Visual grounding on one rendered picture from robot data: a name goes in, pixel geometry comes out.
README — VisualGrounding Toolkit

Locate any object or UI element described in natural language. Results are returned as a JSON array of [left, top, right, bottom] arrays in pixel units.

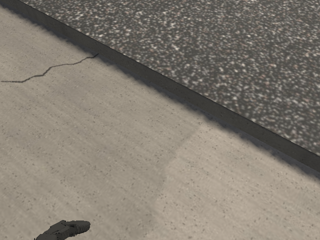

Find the left robot hand
[[34, 220, 91, 240]]

